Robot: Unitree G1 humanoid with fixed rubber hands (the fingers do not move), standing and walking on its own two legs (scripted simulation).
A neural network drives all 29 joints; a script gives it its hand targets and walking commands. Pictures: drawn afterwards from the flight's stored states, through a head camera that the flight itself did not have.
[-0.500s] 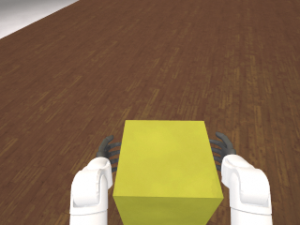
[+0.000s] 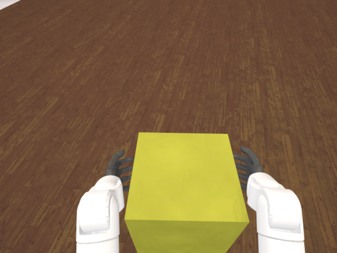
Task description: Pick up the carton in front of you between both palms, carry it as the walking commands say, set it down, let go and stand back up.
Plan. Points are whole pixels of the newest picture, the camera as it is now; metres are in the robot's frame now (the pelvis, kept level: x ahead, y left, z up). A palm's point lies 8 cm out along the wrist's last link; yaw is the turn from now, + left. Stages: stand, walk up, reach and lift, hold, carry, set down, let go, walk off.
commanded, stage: carry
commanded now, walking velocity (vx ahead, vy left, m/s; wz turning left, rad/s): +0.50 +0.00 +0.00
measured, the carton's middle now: (181, 197) +0.27 +0.00 -0.02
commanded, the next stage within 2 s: none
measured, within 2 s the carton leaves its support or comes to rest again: neither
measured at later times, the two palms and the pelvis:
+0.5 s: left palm (134, 88) +0.59 +0.14 +0.06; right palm (225, 83) +0.62 -0.16 +0.06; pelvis +0.34 -0.03 -0.01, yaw +5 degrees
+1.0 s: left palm (130, 37) +0.94 +0.19 +0.06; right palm (199, 35) +0.94 -0.10 +0.08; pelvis +0.67 +0.05 +0.00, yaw +0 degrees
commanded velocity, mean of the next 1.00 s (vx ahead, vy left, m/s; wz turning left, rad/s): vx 0.50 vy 0.00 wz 0.00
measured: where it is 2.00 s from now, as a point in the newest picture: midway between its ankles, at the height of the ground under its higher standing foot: (165, 116)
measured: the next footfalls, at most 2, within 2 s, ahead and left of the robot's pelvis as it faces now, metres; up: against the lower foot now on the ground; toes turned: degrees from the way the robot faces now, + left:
right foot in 0.36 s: +0.44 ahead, -0.10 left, +0.00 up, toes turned -8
left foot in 0.88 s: +0.76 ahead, +0.13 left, +0.00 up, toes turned +13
